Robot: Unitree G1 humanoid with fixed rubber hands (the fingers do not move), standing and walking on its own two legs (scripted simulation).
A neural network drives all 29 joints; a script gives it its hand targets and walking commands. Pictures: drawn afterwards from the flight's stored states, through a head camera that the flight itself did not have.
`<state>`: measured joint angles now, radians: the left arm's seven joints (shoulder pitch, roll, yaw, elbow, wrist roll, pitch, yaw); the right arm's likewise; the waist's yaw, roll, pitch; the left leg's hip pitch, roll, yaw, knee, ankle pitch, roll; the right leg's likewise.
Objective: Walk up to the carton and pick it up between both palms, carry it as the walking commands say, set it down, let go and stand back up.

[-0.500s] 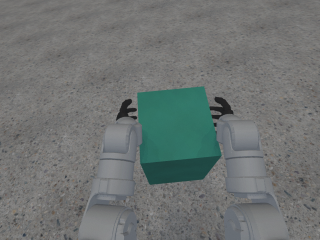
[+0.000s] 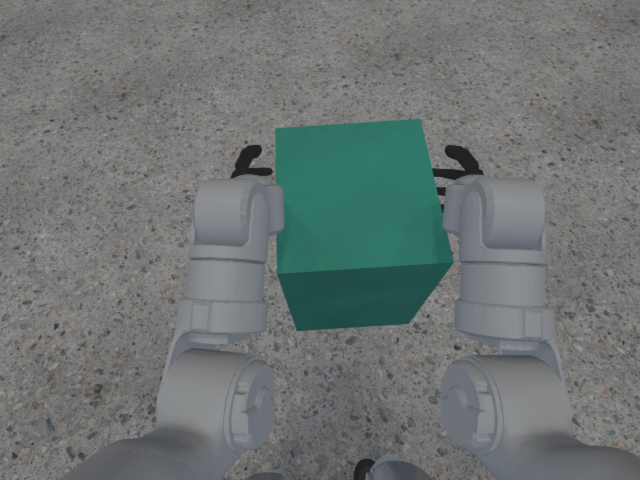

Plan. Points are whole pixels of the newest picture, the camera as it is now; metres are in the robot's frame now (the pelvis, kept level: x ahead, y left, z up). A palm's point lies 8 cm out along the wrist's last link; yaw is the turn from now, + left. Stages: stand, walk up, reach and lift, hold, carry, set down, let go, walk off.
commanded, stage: carry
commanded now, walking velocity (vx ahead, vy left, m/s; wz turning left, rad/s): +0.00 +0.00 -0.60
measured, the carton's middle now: (350, 238) +0.41 +0.00 +0.02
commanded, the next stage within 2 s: none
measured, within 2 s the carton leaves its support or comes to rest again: neither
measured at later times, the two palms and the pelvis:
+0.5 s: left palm (399, 191) +0.41 -0.04 +0.12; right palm (638, 235) +0.36 -0.28 +0.12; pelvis +0.00 -0.07 +0.00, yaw -13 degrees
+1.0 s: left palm (596, 231) +0.36 -0.24 +0.13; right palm out of the picture +0.26 -0.46 +0.12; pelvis -0.04 -0.17 +0.00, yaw -28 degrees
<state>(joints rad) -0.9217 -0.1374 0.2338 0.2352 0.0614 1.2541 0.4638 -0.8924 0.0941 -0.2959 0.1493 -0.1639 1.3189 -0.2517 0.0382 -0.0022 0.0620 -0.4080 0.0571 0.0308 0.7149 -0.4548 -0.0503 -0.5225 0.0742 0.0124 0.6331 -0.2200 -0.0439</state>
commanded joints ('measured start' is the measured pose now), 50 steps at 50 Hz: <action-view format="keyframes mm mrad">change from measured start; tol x32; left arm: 1 -649 -1086 -371 -26 -369 14 -471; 50 -745 -1058 -361 23 -376 -31 -499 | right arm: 1 -584 1155 480 167 481 -42 310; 50 -674 1147 482 147 490 -108 304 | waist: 1 -67 288 -614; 10 -41 234 -530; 14 -30 -296 -666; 26 -55 255 -590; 50 -32 -195 -700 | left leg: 1 670 343 -221 -195 1096 111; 11 351 191 102 188 862 20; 14 -189 -26 42 362 -268 -74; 22 79 -63 -8 -50 -45 -33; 27 641 429 -121 -131 1247 190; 35 403 270 138 126 957 71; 39 -196 -26 34 360 -240 -74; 50 168 -61 0 -21 -17 -13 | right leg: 1 -215 4 15 318 -279 38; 9 -45 -66 -85 62 -147 36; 14 706 -306 443 16 1429 -116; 23 333 -198 310 14 778 -91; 26 -267 -9 65 364 -331 17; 35 120 -53 -63 -8 -39 18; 39 656 -280 483 15 1355 -155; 50 388 -205 470 -59 911 -100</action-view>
